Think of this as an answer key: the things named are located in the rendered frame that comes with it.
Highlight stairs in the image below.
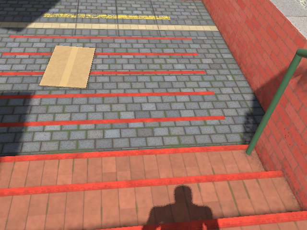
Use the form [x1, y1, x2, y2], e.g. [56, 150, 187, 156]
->
[0, 145, 307, 230]

